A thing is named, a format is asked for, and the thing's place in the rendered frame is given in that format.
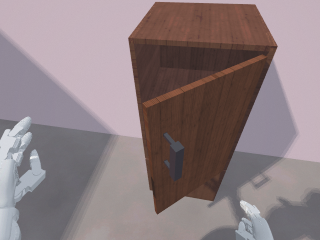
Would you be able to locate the right robot hand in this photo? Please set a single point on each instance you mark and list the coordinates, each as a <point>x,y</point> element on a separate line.
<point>257,228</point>

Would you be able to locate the cupboard door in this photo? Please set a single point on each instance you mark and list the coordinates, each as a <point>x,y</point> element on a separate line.
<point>205,117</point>

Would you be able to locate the left robot hand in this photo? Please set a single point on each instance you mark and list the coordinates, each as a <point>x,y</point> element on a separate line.
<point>12,145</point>

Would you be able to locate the robot left forearm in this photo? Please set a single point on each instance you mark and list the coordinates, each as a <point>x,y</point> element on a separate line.
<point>9,229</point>

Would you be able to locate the handle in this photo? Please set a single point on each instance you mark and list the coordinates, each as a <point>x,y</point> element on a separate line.
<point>176,157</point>

